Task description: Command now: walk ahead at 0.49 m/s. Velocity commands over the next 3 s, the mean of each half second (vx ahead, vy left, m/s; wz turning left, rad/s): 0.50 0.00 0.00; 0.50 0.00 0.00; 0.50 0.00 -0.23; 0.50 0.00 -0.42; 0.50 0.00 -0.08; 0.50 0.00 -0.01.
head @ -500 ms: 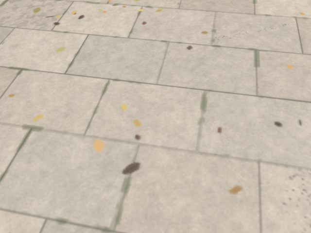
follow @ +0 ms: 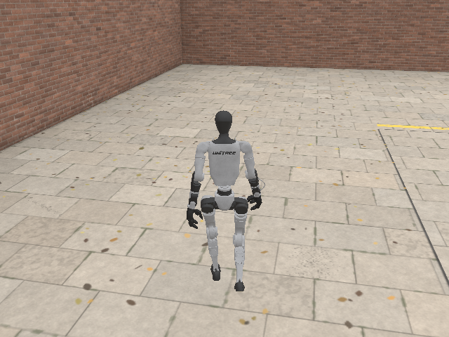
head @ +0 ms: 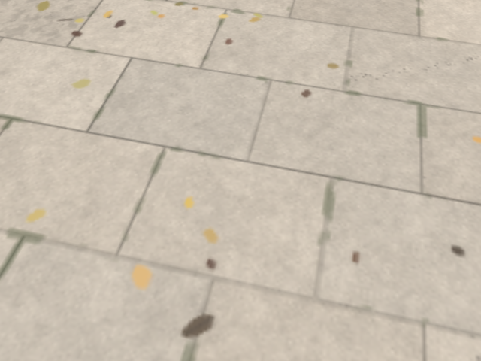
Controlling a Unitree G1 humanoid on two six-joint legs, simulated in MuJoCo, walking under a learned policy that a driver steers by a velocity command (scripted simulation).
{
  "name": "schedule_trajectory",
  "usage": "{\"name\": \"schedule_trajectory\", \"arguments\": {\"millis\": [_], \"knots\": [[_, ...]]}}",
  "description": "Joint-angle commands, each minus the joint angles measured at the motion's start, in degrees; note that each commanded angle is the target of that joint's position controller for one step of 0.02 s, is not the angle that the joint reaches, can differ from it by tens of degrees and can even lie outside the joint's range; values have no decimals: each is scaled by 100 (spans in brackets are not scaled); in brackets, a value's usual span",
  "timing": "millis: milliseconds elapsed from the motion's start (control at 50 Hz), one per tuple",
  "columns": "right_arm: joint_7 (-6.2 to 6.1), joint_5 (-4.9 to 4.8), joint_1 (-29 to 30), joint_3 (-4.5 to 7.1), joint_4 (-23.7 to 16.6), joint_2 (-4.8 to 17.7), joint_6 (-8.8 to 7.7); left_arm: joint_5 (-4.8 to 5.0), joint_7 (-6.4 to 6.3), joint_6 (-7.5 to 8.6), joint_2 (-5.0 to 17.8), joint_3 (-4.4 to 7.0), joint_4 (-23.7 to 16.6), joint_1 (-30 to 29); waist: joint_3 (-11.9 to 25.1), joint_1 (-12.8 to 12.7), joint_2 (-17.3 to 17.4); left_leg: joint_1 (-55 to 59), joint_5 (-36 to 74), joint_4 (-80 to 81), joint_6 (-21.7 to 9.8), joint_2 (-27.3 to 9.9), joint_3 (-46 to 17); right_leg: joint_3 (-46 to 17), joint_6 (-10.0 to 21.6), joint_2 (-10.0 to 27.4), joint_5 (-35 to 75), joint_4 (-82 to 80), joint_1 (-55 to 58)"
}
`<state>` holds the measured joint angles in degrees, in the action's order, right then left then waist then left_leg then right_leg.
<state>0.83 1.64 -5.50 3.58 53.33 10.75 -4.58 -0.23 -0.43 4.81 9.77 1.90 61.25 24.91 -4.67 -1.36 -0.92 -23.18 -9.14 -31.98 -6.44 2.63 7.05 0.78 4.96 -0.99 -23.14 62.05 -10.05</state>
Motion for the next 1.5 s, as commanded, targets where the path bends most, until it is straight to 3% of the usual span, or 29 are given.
{"name": "schedule_trajectory", "arguments": {"millis": [20,60,120,260,360,420,460,480,500,520,540,560,600,660,720,820,940,1000,1040,1060,1080,1100,1120,1140,1180,1220,1300,1400,1500], "knots": [[5,-66,-944,122,158,503,-30,-65,40,75,452,127,-480,-186,393,254,93,1937,-476,2133,-848,-1940,-2696,-351,117,497,597,1063,-2333],[-55,-73,-1088,16,327,235,-109,-201,102,-77,265,121,-428,-14,240,-21,244,1310,213,2304,-618,-1586,-1982,-312,8,642,702,567,-1839],[-85,-94,-1501,33,479,470,-209,-215,172,-216,261,142,-577,-337,125,-98,312,1273,895,2455,-643,-1443,-1525,-122,-140,696,982,143,-2092],[-81,-102,-2184,-26,588,520,-195,-118,230,-227,291,83,-1209,-2119,-160,288,430,1814,1652,2604,-505,-1200,-952,281,-345,656,2283,-1907,-2632],[-150,-44,-2568,-18,742,599,-175,-104,213,-166,384,84,-1469,-2742,-227,450,501,2754,2324,2298,-510,-1472,-903,376,-135,467,2154,-2733,-2646],[-203,-9,-2359,22,743,728,-154,-112,166,-91,506,158,-1413,-2347,-19,161,551,3028,3879,1561,-364,-1561,-759,480,130,175,1510,-3096,-1877],[-197,-28,-2180,35,718,778,-105,-165,78,-3,709,299,-885,-785,801,-494,374,2672,4339,-241,-174,-1264,-487,591,368,-107,1653,-3598,-18],[-173,-93,-2178,-29,555,591,-103,-316,16,43,1132,423,-674,216,1495,-805,-64,1493,2552,-1872,-64,-990,-315,-559,648,973,1295,-3623,1499],[-105,-327,-2898,-123,479,11,-89,-358,50,23,1678,553,-635,468,2126,-466,-1407,-559,-1731,-4023,178,145,-168,-3467,1462,2601,930,-4289,2895],[-118,-178,-2531,15,513,552,-66,-137,100,-64,1428,512,-704,-34,1872,-355,-536,-1039,-1812,-4485,74,-74,-1024,-3771,1336,2363,547,-4664,2447],[-100,-142,-1993,36,339,574,-82,-82,115,-60,1081,404,-802,-652,1017,-155,-277,-1253,-1287,-4359,51,-347,-1020,-2821,1136,2190,615,-4746,1628],[-86,-122,-1713,17,286,479,-108,-98,135,-13,773,317,-812,-907,611,-54,4,-1116,-919,-4039,59,-539,-1007,-2222,975,1937,1233,-4947,975],[-34,23,-1749,16,317,315,16,-77,85,57,445,206,-671,-929,388,242,-154,-643,-682,-3506,140,-756,-958,-1369,657,1472,1912,-5162,289],[45,64,-1656,20,287,206,173,-42,45,162,578,202,-472,-470,334,343,-186,-662,-511,-3187,279,-781,-792,-938,657,1333,2603,-5301,201],[84,59,-907,21,39,279,244,-34,36,164,689,201,-399,-163,83,239,-199,-1287,44,-2684,421,-911,-648,-716,636,1246,2583,-5528,329],[106,-16,178,-44,-323,244,225,-38,27,147,636,139,-290,325,-98,-12,-240,-1534,758,-1336,537,-830,-404,-386,535,1104,3226,-5551,721],[88,-37,916,-89,-629,279,146,-110,-45,122,697,134,-90,730,-223,-182,-324,-1432,614,-301,284,-586,-221,-261,625,1345,4051,-5224,1612],[35,-40,461,-23,-557,400,70,-140,-87,103,828,171,-87,478,8,130,-386,-540,8,62,-4,-269,-91,-104,503,1413,5675,-4475,1776],[-59,17,-1127,119,-32,619,-20,-107,-73,62,876,180,-113,274,828,793,-214,1392,248,590,-263,-44,-47,149,318,1128,5955,-2673,1329],[-122,170,-2150,250,175,1069,-61,-38,-49,68,700,117,-295,239,1529,1110,265,2927,-118,633,-569,-1201,-1304,330,203,841,4037,-1002,100],[-84,204,-2323,365,196,1562,-33,173,16,52,159,38,-363,941,2087,720,1539,4214,-379,1322,-1387,-2789,-4202,440,-23,-324,-493,1104,-1939],[-33,-39,-1824,328,130,1325,47,12,1,21,704,179,-342,510,1740,632,613,3692,-828,1658,-1242,-2518,-4343,-393,82,-66,-413,1484,-2395],[-17,-89,-1206,218,30,973,45,-19,24,39,699,197,-513,0,899,426,435,2858,-828,1781,-1042,-2336,-3409,-381,104,201,115,1325,-2593],[2,-63,-925,128,2,642,-4,-21,37,53,583,176,-528,-199,505,299,165,2181,-343,2020,-840,-2097,-2762,-389,98,389,461,1012,-2414],[-64,-66,-890,18,116,315,-88,-137,90,-95,401,171,-449,-70,288,11,333,1450,158,2285,-444,-1676,-1823,-398,13,579,701,505,-1888],[-99,-72,-1226,13,254,389,-192,-164,151,-226,321,183,-445,-55,266,-53,383,1342,645,2391,-362,-1606,-1415,-353,-47,563,843,373,-1824],[-124,-71,-1595,34,326,575,-252,-132,217,-347,380,198,-735,-882,-7,29,383,1554,921,2620,-178,-1526,-779,-304,-141,662,1625,-92,-2675],[-180,-85,-1910,-19,374,536,-253,-99,271,-310,304,124,-1095,-1848,-147,213,418,1943,1863,2539,16,-1391,-64,96,-191,551,2416,-1452,-2843],[-288,-60,-2364,-10,545,638,-188,-138,307,-287,278,61,-1441,-2530,-220,386,452,2823,3124,2129,18,-1631,365,657,53,342,2142,-2464,-2711]]}}
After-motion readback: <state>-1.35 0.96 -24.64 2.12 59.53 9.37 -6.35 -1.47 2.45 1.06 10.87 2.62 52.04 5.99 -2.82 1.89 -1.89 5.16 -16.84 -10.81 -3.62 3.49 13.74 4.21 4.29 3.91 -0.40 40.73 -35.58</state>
